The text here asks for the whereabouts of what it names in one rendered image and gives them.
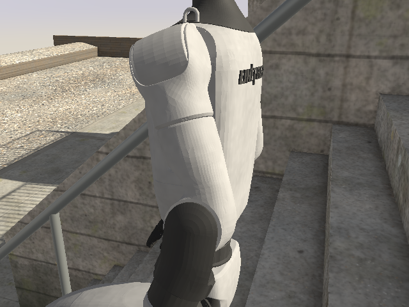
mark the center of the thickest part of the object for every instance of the robot torso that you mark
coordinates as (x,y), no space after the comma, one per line
(235,94)

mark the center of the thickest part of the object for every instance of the robot left forearm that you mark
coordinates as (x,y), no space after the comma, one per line
(183,273)

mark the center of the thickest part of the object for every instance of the right robot hand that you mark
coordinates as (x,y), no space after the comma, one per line
(156,235)

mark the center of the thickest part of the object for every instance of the humanoid robot head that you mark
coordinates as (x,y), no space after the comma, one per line
(223,13)

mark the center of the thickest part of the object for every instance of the right robot upper arm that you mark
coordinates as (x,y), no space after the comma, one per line
(259,141)

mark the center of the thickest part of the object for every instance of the left robot upper arm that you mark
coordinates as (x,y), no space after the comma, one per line
(172,69)

